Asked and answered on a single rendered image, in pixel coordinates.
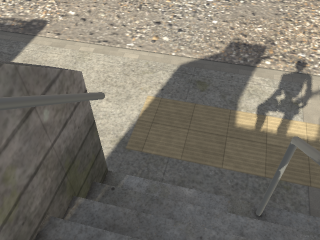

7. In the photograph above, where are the stairs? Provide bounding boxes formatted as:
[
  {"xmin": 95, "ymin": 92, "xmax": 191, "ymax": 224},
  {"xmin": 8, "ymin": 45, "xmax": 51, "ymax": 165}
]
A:
[{"xmin": 34, "ymin": 170, "xmax": 320, "ymax": 240}]

